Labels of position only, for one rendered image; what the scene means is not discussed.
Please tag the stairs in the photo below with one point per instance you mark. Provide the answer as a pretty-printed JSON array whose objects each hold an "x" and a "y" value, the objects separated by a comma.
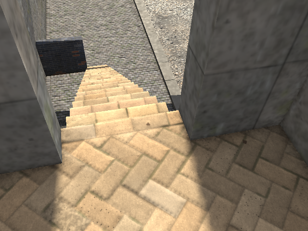
[{"x": 105, "y": 95}]

